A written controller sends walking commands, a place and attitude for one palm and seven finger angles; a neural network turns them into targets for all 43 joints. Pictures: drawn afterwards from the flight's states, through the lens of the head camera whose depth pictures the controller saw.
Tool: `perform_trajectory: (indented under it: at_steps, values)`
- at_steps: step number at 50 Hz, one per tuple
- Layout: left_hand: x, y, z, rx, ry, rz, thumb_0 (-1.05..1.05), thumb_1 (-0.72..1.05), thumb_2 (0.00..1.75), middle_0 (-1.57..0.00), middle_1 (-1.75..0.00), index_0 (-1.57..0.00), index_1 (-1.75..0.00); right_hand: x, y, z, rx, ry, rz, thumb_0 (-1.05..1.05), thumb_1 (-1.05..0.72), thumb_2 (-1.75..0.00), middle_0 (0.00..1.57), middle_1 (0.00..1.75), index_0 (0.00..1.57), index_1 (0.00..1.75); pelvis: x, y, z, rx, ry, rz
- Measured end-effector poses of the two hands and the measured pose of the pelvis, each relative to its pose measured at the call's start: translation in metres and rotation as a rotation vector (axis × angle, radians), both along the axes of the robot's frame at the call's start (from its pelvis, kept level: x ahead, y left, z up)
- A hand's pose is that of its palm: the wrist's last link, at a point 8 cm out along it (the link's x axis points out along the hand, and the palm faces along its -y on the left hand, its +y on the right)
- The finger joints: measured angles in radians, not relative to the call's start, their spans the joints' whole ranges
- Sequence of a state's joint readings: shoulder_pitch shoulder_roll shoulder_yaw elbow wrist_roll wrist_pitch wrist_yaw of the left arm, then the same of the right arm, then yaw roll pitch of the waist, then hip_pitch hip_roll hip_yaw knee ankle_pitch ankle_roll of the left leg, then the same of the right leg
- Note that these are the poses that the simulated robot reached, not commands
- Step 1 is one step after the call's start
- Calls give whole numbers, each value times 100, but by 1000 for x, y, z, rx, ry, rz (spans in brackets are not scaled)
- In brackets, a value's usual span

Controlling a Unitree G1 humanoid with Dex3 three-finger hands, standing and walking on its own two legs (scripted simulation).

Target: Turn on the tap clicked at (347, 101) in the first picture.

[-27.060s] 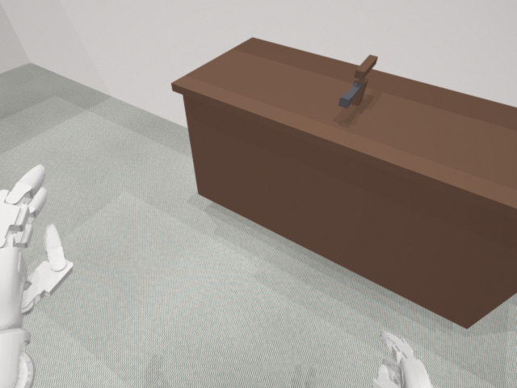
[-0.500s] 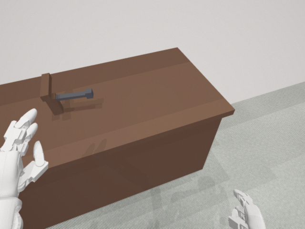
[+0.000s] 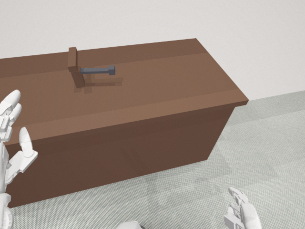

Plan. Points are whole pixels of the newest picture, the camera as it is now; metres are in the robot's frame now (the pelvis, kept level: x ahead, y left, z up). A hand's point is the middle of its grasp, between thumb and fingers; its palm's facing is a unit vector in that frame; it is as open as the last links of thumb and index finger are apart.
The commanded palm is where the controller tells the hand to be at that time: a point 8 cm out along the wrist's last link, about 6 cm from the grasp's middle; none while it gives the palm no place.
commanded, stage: step back with the hand held close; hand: left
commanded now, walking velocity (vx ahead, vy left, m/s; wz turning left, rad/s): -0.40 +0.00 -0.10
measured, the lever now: (111, 70) +0.68 +0.24 +0.01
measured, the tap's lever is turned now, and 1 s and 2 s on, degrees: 80 80 80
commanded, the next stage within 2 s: stop stepping back and stand still in 0.34 s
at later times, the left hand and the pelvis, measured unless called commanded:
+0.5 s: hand (2, 211) +0.11 +0.23 +0.19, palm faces +0.35 -0.89 -0.30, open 7.5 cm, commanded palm +0.07 +0.27 +0.19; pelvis -0.11 +0.01 +0.00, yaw -5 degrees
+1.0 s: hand out of the picture +0.01 +0.27 +0.19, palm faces +0.39 -0.89 -0.25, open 7.4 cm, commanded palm -0.03 +0.30 +0.19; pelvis -0.22 +0.04 +0.01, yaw -8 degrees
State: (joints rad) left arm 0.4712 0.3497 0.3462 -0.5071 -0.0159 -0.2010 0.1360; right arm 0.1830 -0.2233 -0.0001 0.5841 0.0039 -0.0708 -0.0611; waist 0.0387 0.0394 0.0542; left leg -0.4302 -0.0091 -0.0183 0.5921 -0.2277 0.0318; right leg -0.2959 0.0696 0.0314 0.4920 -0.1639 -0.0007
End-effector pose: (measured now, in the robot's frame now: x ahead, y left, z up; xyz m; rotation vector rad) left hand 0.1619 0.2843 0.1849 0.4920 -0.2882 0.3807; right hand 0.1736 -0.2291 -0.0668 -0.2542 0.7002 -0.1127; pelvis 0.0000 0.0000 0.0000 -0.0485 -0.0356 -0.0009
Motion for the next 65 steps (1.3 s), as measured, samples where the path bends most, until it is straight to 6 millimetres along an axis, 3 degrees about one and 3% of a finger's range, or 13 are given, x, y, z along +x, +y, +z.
perform_trajectory:
  at_steps: [10, 15, 20, 23, 27, 34, 40, 43, 46, 51, 56, 61, 65]
  values:
    - [-17, 16, 4, 4, -86, -44, 2, 88, 90, -21, -31, -21, -30, -32, 13, 10, -36, -47, -21, 1, -91, -90, 20, 30, 20, 30, -39, 13, -4, -41, -14, 34]
    - [-53, 24, 12, -15, -84, 11, 2, 88, 90, -21, -31, -21, -30, -52, 24, 11, 7, -27, 16, 1, -91, -90, 20, 30, 20, 30, -59, 9, 2, -33, 38, 35]
    - [-88, 4, 3, -35, -71, -24, 2, 89, 90, -20, -31, -21, -30, -70, 28, -5, 38, -56, 54, 1, -91, -90, 20, 30, 20, 30, -96, 7, -12, -5, 52, -51]
    - [-94, -6, 4, -75, -74, -82, 2, 89, 90, -20, -31, -21, -30, -98, 28, -8, 44, 6, 18, 1, -91, -90, 20, 30, 20, 30, -109, 9, -4, -13, 16, -69]
    - [-89, -5, 10, -95, -97, -145, 2, 88, 90, -21, -31, -21, -30, -137, 21, 10, 23, 16, -55, 1, -91, -90, 21, 30, 21, 30, -117, 11, 7, 38, 16, -114]
    - [-78, 0, -8, -132, -10, -195, 2, 89, 90, -20, -31, -21, -30, -198, -1, 23, -23, -89, -202, 1, -91, -90, 20, 30, 20, 30, -156, 29, 1, 57, -7, -152]
    - [-133, -12, -3, -66, 71, -240, 2, 89, 90, -21, -31, -21, -30, -261, -6, 18, -27, -27, -237, 1, -91, -90, 20, 30, 20, 30, -187, 29, 11, 40, -10, -124]
    - [-169, -2, 6, -17, 48, -209, 2, 88, 90, -21, -31, -21, -30, -286, -7, 8, -32, 63, -227, 1, -91, -90, 20, 30, 20, 30, -201, 28, 12, 50, -7, -132]
    - [-190, 13, 14, -33, -23, -139, 2, 88, 90, -21, -31, -22, -30, -306, -6, 3, -46, 119, -216, 1, -91, -90, 20, 30, 20, 30, -210, 32, 14, 65, -4, -151]
    - [-184, 31, 5, -150, -113, -77, 2, 88, 90, -20, -31, -21, -30, -316, 3, -4, -69, 68, -227, 2, -91, -90, 20, 30, 20, 30, -224, 48, 4, 38, -11, -126]
    - [-179, 22, -5, -123, -70, -135, 2, 89, 90, -20, -31, -20, -30, -316, 24, -9, 6, -36, -253, 2, -91, -90, 20, 30, 20, 30, -243, 52, -6, 59, -53, -137]
    - [-201, 2, 7, -37, -24, -172, 2, 89, 90, -20, -31, -21, -30, -320, 42, -11, 107, -50, -212, 1, -91, -90, 20, 30, 20, 30, -249, 39, 0, 63, -44, -134]
    - [-222, -3, 13, 23, -28, -139, 2, 88, 90, -21, -31, -21, -30, -319, 37, -28, 115, 19, -143, 1, -91, -90, 21, 30, 20, 30, -260, 29, -5, 69, -34, -118]
